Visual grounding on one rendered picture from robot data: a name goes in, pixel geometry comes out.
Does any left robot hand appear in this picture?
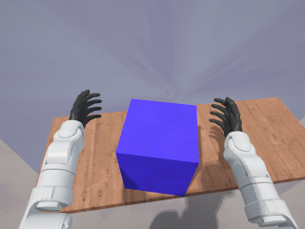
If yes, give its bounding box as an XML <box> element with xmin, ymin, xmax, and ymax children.
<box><xmin>69</xmin><ymin>90</ymin><xmax>102</xmax><ymax>129</ymax></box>

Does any left robot upper arm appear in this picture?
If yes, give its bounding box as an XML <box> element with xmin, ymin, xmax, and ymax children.
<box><xmin>21</xmin><ymin>213</ymin><xmax>72</xmax><ymax>229</ymax></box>

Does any robot right forearm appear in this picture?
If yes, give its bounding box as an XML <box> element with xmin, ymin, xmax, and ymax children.
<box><xmin>223</xmin><ymin>131</ymin><xmax>299</xmax><ymax>229</ymax></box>

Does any right robot hand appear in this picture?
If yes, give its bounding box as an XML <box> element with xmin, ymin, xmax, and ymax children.
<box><xmin>209</xmin><ymin>96</ymin><xmax>243</xmax><ymax>138</ymax></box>

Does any robot left forearm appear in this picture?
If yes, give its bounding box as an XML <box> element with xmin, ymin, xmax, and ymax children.
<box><xmin>18</xmin><ymin>120</ymin><xmax>85</xmax><ymax>229</ymax></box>

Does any carton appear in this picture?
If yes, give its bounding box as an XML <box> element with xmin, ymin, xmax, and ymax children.
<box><xmin>115</xmin><ymin>98</ymin><xmax>199</xmax><ymax>197</ymax></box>

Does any table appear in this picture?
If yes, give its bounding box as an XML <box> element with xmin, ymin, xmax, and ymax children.
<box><xmin>35</xmin><ymin>97</ymin><xmax>305</xmax><ymax>214</ymax></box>

